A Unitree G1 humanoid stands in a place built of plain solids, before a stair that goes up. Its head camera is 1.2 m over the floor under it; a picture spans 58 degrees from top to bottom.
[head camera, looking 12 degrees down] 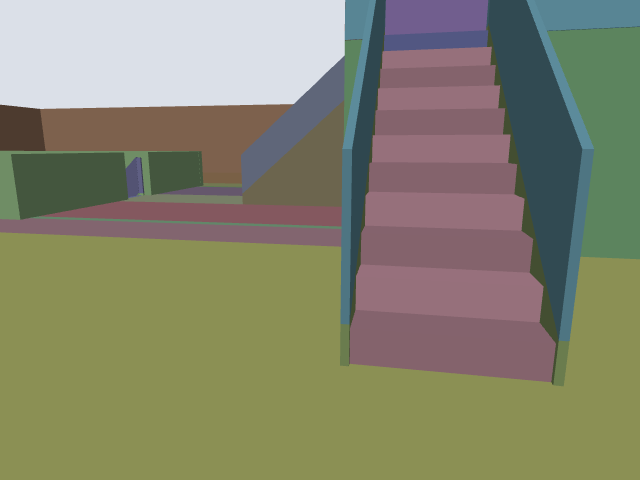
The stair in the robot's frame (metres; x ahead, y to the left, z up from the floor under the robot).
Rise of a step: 0.22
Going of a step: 0.28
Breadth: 1.07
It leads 11 degrees to the right of straight ahead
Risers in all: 11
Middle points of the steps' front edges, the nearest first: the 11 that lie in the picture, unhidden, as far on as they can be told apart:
2.16 -0.69 0.22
2.44 -0.74 0.44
2.71 -0.79 0.65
2.99 -0.85 0.87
3.26 -0.90 1.09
3.54 -0.95 1.30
3.81 -1.00 1.52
4.09 -1.06 1.74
4.36 -1.11 1.95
4.64 -1.16 2.17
4.91 -1.21 2.39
